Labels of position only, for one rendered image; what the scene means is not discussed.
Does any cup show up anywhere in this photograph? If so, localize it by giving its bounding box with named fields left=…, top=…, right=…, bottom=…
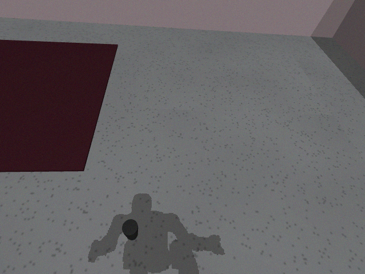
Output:
left=122, top=219, right=138, bottom=240

